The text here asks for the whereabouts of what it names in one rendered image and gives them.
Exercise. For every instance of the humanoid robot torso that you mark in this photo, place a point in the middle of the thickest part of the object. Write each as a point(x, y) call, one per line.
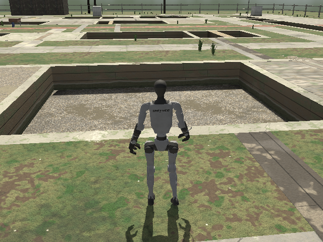
point(161, 122)

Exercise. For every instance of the robot left forearm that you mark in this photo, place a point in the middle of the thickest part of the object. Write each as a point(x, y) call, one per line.
point(135, 135)

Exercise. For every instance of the robot right upper arm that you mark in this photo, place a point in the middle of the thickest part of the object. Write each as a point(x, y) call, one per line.
point(179, 113)

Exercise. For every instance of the left robot hand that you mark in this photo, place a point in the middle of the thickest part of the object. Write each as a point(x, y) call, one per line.
point(132, 146)

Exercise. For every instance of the robot right forearm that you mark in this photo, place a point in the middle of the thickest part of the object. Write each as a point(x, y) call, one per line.
point(185, 130)

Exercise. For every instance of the robot left upper arm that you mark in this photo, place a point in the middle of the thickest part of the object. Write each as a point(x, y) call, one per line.
point(142, 115)

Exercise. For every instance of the left robot foot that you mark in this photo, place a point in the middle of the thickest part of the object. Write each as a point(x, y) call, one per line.
point(151, 200)

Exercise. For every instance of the right robot hand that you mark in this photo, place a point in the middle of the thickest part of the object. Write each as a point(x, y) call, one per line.
point(185, 139)

